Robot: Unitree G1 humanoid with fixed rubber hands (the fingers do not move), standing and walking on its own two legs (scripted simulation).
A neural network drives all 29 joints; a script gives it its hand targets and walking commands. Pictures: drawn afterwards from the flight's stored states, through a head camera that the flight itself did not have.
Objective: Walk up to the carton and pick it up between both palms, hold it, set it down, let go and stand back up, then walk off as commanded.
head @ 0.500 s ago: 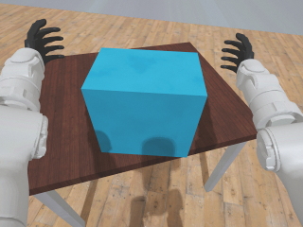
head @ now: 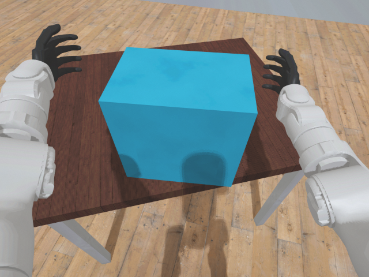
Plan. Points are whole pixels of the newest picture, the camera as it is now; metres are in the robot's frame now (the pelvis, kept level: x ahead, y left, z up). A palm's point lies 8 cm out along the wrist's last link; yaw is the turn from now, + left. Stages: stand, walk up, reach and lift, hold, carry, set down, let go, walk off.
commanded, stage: set down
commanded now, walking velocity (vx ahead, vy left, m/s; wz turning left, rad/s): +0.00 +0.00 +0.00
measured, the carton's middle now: (182, 121) +0.47 -0.03 +0.06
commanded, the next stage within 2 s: none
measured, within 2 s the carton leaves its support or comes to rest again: neither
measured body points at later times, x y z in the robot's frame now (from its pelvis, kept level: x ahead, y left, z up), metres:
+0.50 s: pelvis -0.03 +0.01 +0.00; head -0.04 +0.03 +0.45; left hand +0.42 +0.27 +0.17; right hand +0.36 -0.24 +0.15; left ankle +0.01 +0.11 -0.74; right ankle +0.02 -0.14 -0.74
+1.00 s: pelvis +0.00 -0.01 +0.00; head -0.02 +0.02 +0.45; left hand +0.38 +0.27 +0.11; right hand +0.32 -0.22 +0.08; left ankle +0.01 +0.11 -0.74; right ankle +0.02 -0.14 -0.74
